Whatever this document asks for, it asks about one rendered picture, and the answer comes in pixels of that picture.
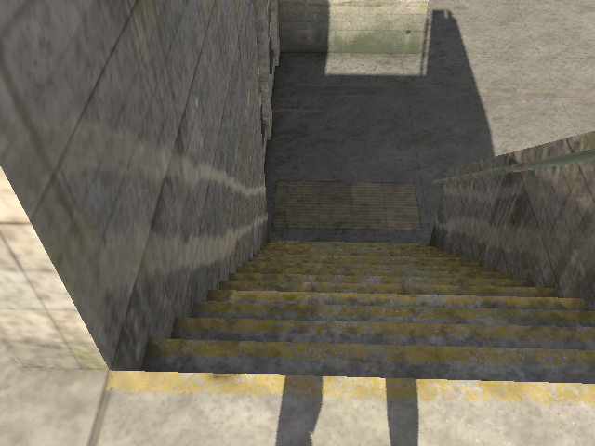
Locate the stairs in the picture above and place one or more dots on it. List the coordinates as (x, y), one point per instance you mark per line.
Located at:
(388, 310)

